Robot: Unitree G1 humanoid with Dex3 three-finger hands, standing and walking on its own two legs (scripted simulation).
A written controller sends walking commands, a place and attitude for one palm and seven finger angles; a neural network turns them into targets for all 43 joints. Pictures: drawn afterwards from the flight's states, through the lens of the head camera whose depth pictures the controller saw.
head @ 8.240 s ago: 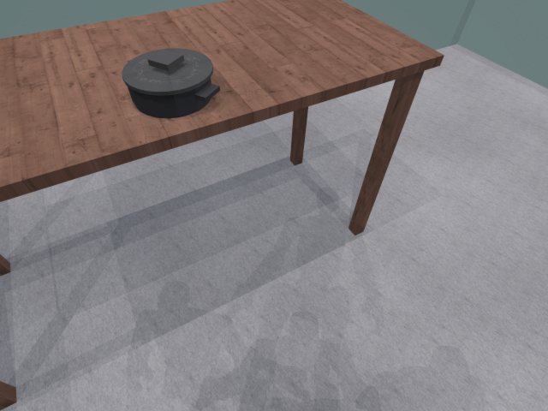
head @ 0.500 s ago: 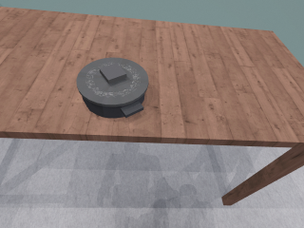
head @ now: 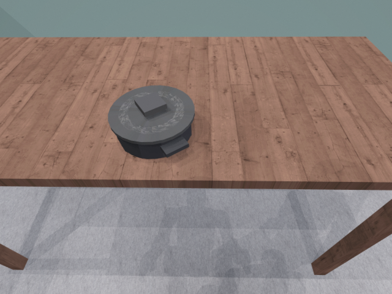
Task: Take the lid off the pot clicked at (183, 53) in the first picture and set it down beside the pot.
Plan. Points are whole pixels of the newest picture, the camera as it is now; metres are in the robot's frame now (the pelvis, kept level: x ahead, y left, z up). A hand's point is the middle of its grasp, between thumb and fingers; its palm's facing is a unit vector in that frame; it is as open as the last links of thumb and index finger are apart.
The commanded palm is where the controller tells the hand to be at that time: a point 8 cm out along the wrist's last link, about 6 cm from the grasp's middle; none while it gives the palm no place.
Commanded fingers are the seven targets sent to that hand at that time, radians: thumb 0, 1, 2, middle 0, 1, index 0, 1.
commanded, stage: come to a stop and stand still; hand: left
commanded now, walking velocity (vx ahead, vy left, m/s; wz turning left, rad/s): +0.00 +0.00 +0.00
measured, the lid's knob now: (150, 104) +0.45 +0.13 +0.16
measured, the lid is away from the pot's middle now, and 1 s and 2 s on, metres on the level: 0.00 0.00 0.00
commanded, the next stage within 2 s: look again from close up in 0.66 s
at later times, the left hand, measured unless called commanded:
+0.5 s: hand out of the picture +0.04 +0.15 -0.17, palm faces +0.00 -0.98 -0.21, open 7.3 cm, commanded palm none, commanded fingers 0.00 0.90 0.90 -0.20 -0.30 -0.20 -0.30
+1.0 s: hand out of the picture +0.03 +0.14 -0.17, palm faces +0.02 -0.98 -0.21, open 7.3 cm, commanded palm none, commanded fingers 0.00 0.90 0.90 -0.20 -0.30 -0.20 -0.30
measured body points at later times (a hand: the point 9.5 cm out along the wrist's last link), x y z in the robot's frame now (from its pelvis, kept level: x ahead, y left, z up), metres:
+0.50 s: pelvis +0.01 -0.03 +0.00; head +0.05 -0.03 +0.45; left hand +0.04 +0.20 -0.15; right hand +0.03 -0.26 -0.15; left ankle -0.02 +0.08 -0.73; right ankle -0.02 -0.14 -0.73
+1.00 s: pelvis +0.02 -0.03 +0.01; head +0.06 -0.03 +0.46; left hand +0.03 +0.19 -0.15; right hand +0.03 -0.26 -0.15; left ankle -0.02 +0.08 -0.73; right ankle -0.02 -0.15 -0.73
